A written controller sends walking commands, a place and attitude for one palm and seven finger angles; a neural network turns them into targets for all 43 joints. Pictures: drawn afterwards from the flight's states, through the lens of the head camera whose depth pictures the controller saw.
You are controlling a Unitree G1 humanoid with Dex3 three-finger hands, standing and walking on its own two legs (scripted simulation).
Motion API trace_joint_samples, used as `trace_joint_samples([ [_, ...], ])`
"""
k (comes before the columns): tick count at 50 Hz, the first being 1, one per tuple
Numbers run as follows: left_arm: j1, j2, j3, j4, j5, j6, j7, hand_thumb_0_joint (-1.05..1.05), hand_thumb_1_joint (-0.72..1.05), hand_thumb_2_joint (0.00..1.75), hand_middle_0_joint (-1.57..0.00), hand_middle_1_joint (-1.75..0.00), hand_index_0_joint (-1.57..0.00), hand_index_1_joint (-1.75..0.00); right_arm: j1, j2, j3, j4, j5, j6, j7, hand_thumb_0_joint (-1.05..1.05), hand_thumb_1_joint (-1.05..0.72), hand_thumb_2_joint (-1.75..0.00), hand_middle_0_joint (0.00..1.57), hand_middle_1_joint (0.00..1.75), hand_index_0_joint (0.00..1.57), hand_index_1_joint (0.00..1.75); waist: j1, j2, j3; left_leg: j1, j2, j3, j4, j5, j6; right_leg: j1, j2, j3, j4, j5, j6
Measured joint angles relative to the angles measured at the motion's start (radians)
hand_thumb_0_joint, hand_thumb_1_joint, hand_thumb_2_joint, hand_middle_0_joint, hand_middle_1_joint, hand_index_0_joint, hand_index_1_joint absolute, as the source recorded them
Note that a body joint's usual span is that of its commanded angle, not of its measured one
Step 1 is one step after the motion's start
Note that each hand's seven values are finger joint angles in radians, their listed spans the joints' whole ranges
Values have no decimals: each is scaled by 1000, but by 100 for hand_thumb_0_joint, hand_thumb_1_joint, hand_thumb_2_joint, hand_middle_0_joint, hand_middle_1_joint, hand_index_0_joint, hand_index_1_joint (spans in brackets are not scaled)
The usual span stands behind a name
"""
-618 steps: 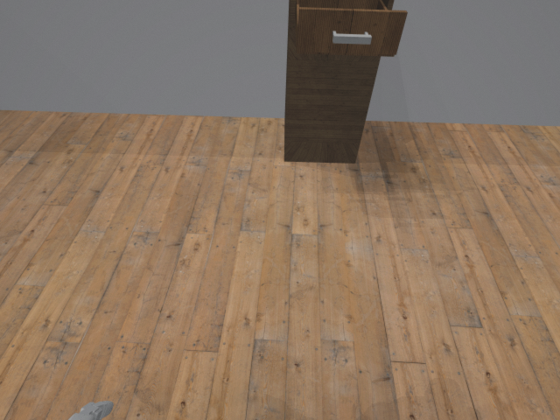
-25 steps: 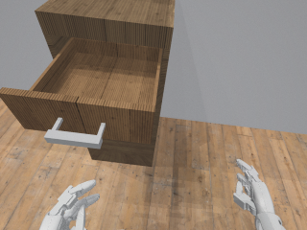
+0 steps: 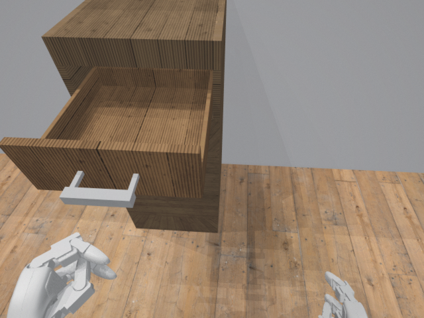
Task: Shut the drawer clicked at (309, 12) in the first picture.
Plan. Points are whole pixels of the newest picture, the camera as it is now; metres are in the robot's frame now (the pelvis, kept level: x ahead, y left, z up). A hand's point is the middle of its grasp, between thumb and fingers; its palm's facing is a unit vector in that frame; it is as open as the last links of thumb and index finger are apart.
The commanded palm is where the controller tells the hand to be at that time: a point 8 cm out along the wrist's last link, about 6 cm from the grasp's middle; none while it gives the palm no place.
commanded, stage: raise the hand and make a fist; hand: left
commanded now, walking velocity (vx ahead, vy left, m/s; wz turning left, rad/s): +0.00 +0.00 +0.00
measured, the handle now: (102, 187) +0.33 +0.23 +0.08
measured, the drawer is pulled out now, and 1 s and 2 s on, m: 0.27 0.27 0.27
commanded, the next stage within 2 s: bring the fist close to the handle in 0.98 s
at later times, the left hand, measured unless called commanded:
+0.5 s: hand (70, 262) +0.16 +0.19 +0.16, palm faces +0.04 -0.99 -0.14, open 3.2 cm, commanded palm +0.11 +0.24 +0.18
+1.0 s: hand (50, 259) +0.16 +0.20 +0.18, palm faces +0.10 -0.98 -0.15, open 3.3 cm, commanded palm +0.10 +0.25 +0.18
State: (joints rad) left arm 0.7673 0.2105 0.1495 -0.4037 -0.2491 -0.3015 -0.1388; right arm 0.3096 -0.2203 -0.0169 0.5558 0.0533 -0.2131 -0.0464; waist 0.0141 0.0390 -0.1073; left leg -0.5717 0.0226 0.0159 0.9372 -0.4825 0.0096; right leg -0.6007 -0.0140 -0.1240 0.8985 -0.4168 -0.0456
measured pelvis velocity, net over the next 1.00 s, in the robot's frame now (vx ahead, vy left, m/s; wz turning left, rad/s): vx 0.02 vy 0.00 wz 0.00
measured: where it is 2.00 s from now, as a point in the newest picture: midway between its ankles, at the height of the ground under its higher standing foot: outside the picture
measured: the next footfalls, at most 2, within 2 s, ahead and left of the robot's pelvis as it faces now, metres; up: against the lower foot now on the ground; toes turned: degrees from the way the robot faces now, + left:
none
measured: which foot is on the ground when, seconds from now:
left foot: down 0.00-1.00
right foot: down 0.00-1.00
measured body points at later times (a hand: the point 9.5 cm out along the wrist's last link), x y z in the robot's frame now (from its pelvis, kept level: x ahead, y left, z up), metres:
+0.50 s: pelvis +0.02 +0.01 +0.03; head -0.01 -0.01 +0.48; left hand +0.15 +0.24 +0.17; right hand +0.24 -0.19 -0.01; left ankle +0.00 +0.11 -0.69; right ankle +0.03 -0.09 -0.69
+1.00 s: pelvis +0.02 +0.00 +0.04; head -0.02 -0.02 +0.48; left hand +0.15 +0.25 +0.19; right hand +0.22 -0.20 -0.01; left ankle +0.00 +0.11 -0.69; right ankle +0.03 -0.09 -0.69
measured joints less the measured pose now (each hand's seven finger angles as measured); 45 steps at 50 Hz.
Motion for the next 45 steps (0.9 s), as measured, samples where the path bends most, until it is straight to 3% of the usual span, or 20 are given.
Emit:
trace_joint_samples([
  [3, -1, 1, -37, -3, 0, -26, -43, 1, 90, 90, -101, -117, -101, -118, -10, -32, -9, 2, 7, -42, -5, 2, -91, -90, 20, 30, 20, 30, 3, 8, 5, 7, -2, -6, -7, 5, 3, 13, -1, -5, -13, 6, 3],
  [7, -41, 22, -67, 6, 15, -1, -63, 1, 90, 90, -109, -126, -109, -126, -37, -37, -10, -9, 14, -78, -20, 2, -91, -90, 20, 30, 20, 30, 6, 6, 9, 35, -3, -2, -32, 16, 4, 38, -1, -2, -37, 16, 4],
  [14, -96, 40, 14, -13, -13, 77, -23, 2, 90, 90, -124, -141, -123, -141, -68, 1, 20, -18, 16, -100, -23, 2, -91, -90, 20, 30, 20, 30, 18, 9, -5, 127, -2, 0, -102, 28, 2, 128, 6, 1, -104, 29, 5],
  [24, -88, 60, 30, -87, -31, 211, -101, 1, 90, 90, -137, -156, -137, -156, -88, 10, 72, -3, 19, -143, -18, 2, -91, -90, 20, 30, 21, 30, 59, 27, 6, 239, -8, -3, -191, 52, 7, 246, 6, -2, -198, 54, 14],
  [30, -121, 76, 85, -116, -55, 236, -102, 2, 90, 90, -140, -158, -139, -159, -90, 8, 86, 19, 22, -167, -24, 2, -90, -90, 20, 30, 21, 30, 74, 27, 19, 281, -11, -8, -232, 69, 7, 291, 6, -6, -240, 69, 16],
  [36, -158, 55, 102, -91, -76, 273, -139, 1, 90, 90, -140, -159, -140, -160, -89, -6, 93, 39, 28, -180, -23, 2, -90, -90, 20, 30, 21, 30, 70, 32, 22, 313, -13, -5, -266, 84, 8, 322, 6, -3, -273, 85, 18],
  [40, -146, 57, 78, -83, -59, 312, -147, 1, 90, 90, -140, -159, -140, -160, -89, -8, 88, 40, 27, -180, -21, 2, -90, -90, 20, 30, 21, 30, 61, 24, 28, 325, -12, 3, -284, 94, 7, 327, 7, 5, -282, 92, 16],
  [45, -101, 72, 86, -118, -51, 285, -115, 2, 90, 90, -140, -159, -140, -160, -77, -6, 74, 39, 22, -187, -14, 2, -90, -90, 20, 30, 21, 30, 56, 15, 31, 332, -9, 7, -291, 99, 2, 330, 12, 9, -286, 97, 12],
])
